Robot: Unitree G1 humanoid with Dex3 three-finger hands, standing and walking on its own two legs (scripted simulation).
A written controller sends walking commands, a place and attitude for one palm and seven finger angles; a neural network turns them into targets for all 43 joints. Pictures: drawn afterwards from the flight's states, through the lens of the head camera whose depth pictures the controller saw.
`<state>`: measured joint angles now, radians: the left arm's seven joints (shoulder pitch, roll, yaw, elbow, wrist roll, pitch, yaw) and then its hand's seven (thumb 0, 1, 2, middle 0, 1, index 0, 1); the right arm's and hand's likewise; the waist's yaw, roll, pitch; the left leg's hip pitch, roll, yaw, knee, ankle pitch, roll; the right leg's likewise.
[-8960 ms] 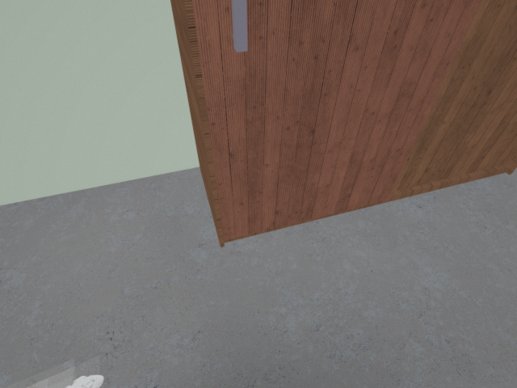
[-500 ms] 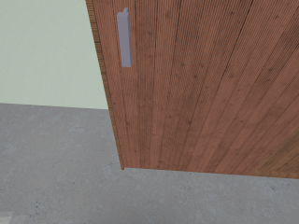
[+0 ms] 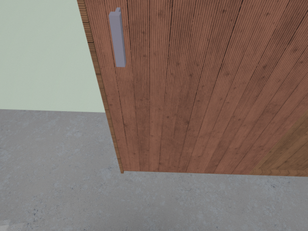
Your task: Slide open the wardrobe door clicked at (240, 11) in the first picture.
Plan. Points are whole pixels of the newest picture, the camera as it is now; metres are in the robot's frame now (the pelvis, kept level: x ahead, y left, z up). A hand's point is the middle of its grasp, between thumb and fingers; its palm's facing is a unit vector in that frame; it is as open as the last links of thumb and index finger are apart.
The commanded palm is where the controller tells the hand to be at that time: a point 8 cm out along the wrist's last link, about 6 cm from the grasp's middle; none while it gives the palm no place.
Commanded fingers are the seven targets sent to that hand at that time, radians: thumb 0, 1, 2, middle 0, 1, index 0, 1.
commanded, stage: come to a stop and stand still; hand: left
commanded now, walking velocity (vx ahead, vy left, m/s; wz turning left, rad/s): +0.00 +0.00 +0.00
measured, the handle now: (119, 37) +0.58 +0.13 +0.22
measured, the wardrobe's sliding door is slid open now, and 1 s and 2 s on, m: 0.00 0.00 0.00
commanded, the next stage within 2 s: look again from close up in 0.66 s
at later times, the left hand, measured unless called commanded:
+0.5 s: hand out of the picture +0.05 +0.20 -0.17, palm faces +0.01 -0.97 -0.22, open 7.3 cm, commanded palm none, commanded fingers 0.00 0.90 0.90 -0.20 -0.30 -0.20 -0.30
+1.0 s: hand out of the picture +0.06 +0.22 -0.18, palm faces -0.01 -0.97 -0.24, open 7.4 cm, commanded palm none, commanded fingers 0.00 0.90 0.90 -0.20 -0.30 -0.20 -0.30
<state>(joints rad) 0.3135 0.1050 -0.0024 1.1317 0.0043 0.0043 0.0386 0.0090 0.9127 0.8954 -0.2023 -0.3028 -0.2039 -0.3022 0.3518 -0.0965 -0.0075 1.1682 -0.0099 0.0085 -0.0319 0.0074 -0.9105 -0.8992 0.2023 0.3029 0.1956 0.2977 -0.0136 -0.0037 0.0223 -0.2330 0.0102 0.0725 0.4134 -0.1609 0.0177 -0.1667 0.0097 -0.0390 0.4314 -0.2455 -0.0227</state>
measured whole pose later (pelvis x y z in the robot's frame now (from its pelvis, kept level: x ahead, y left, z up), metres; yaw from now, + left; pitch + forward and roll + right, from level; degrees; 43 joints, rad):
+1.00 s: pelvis +0.03 +0.02 +0.00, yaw +0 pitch -1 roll +0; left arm 0.24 0.23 -0.01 1.08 0.01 -0.01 0.02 0.01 0.91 0.90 -0.20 -0.30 -0.20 -0.30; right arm 0.18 -0.22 0.01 1.10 -0.01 -0.02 -0.02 0.01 -0.91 -0.90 0.20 0.30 0.20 0.30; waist 0.01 -0.02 0.03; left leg -0.20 -0.01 0.08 0.45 -0.23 0.04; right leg -0.13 -0.01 -0.03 0.44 -0.30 0.00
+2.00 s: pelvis +0.09 +0.00 -0.02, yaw +0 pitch +0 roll +0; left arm 0.42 0.15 0.02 1.13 0.02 -0.02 0.02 0.00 0.91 0.90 -0.20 -0.30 -0.20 -0.30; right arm 0.31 -0.12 0.01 1.14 -0.02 -0.02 -0.02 0.01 -0.91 -0.90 0.20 0.30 0.20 0.30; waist 0.01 -0.05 0.01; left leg -0.21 0.02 0.08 0.65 -0.42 0.02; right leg -0.11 0.01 -0.04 0.59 -0.47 -0.03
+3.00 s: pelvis +0.08 -0.03 +0.00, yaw +2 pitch -1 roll +0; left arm 0.24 0.26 0.02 1.11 0.01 -0.01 0.02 0.01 0.91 0.90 -0.20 -0.30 -0.20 -0.30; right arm 0.24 -0.23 0.00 1.12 -0.02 -0.01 -0.01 0.01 -0.91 -0.90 0.20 0.30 0.20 0.30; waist 0.02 -0.01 0.04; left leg -0.13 0.04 0.07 0.41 -0.26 -0.02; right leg -0.23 -0.02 -0.12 0.40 -0.15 -0.04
